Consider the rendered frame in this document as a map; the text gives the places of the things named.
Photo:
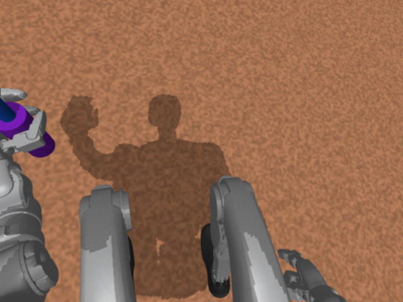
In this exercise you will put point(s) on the right robot hand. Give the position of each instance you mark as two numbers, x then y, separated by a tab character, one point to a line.
301	282

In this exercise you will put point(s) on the right robot foot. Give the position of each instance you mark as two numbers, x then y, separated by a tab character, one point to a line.
217	289

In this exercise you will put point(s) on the left robot arm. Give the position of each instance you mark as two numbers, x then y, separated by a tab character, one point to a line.
27	271

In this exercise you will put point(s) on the left robot hand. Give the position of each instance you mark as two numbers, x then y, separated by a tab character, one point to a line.
27	140

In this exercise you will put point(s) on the right robot arm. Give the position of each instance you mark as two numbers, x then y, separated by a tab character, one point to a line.
324	293

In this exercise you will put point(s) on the bottle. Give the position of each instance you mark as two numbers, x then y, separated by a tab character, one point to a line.
15	119

